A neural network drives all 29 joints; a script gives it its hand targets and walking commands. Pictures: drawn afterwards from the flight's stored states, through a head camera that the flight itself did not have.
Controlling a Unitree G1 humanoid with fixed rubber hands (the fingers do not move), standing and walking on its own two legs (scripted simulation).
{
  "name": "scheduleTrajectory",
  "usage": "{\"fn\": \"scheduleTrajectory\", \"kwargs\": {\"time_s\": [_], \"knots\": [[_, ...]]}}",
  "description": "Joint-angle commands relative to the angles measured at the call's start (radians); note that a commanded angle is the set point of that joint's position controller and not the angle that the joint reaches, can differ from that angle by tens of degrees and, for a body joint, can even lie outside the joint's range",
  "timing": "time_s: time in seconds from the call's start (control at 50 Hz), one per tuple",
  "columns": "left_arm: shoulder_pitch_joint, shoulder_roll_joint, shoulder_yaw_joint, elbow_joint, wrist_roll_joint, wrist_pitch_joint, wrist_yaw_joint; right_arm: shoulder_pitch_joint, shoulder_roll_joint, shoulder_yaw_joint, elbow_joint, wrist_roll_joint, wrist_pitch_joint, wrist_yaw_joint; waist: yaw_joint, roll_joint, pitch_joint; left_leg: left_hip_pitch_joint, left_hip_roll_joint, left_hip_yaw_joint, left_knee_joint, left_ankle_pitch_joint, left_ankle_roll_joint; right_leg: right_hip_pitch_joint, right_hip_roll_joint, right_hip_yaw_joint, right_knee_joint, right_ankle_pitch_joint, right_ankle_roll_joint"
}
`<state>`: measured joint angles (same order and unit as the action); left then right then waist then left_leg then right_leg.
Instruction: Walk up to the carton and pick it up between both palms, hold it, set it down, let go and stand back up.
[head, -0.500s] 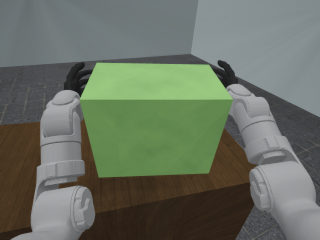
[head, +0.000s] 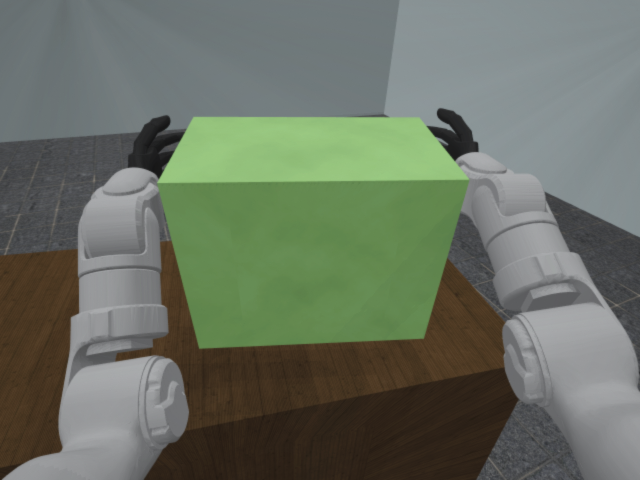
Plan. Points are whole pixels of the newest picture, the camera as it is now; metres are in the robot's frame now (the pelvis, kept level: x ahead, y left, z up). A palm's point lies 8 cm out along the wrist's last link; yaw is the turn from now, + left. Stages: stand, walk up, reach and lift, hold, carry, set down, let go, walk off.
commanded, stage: hold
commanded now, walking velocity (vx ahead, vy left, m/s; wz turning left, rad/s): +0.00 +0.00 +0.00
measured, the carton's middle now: (311, 230) +0.34 +0.01 +0.23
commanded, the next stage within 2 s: none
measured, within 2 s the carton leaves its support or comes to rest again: neither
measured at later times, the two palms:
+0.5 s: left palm (149, 182) +0.36 +0.19 +0.28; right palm (460, 168) +0.37 -0.17 +0.30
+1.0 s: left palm (149, 177) +0.35 +0.19 +0.29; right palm (464, 163) +0.36 -0.17 +0.31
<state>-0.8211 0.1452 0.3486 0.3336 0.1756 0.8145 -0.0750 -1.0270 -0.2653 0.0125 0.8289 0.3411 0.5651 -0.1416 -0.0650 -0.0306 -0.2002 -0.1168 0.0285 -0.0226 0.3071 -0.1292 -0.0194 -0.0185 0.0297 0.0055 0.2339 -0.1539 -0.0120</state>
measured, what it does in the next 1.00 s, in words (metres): stands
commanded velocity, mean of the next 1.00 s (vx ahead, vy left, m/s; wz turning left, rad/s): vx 0.00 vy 0.00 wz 0.00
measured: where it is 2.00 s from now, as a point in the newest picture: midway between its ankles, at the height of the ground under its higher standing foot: outside the picture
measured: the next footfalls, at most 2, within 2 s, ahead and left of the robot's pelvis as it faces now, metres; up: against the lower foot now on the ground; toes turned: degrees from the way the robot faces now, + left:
none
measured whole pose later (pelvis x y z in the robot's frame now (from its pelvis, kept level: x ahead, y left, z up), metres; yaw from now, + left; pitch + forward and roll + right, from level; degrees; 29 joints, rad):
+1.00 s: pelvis +0.00 +0.00 +0.00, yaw +0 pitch -3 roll -1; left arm -0.84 0.15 0.36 0.35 0.18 0.83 -0.09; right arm -1.05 -0.27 0.02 0.83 0.35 0.60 -0.15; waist -0.06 -0.02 -0.21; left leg -0.12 0.03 -0.03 0.31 -0.13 -0.02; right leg -0.02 0.03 0.02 0.24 -0.16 -0.01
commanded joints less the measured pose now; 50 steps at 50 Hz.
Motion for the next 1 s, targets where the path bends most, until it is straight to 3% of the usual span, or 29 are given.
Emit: {"fn": "scheduleTrajectory", "kwargs": {"time_s": [0.0, 0.34, 0.62, 0.74, 0.98], "knots": [[-0.632, -0.498, -0.399, -0.094, -0.156, -0.035, -0.145, -0.651, 0.577, 0.181, -0.313, 0.142, -0.025, 0.122, -0.004, 0.053, -0.195, 0.094, -0.043, 0.016, -0.014, 0.144, 0.001, 0.009, 0.024, 0.013, -0.026, 0.155, 0.016], [-0.630, -0.496, -0.411, -0.155, -0.168, -0.029, -0.154, -0.630, 0.585, 0.206, -0.375, 0.165, -0.010, 0.112, -0.011, 0.053, -0.214, 0.105, -0.047, 0.014, -0.001, 0.192, -0.005, 0.021, 0.027, 0.015, -0.012, 0.222, 0.018], [-0.649, -0.498, -0.415, -0.143, -0.166, -0.023, -0.153, -0.632, 0.579, 0.193, -0.357, 0.154, 0.005, 0.119, -0.013, 0.062, -0.179, 0.093, -0.043, 0.016, -0.016, 0.141, -0.004, -0.006, 0.024, 0.018, -0.023, 0.154, 0.012], [-0.640, -0.484, -0.387, -0.097, -0.154, -0.017, -0.152, -0.643, 0.572, 0.189, -0.317, 0.156, 0.010, 0.124, 0.005, 0.050, -0.166, 0.067, -0.041, 0.020, -0.027, 0.109, 0.004, -0.002, 0.022, 0.022, -0.024, 0.135, 0.013], [-0.669, -0.484, -0.378, -0.076, -0.155, -0.030, -0.159, -0.646, 0.580, 0.176, -0.275, 0.146, 0.008, 0.124, -0.004, 0.052, -0.163, 0.060, -0.041, 0.017, -0.033, 0.100, 0.008, -0.001, 0.017, 0.025, -0.025, 0.131, 0.012]]}}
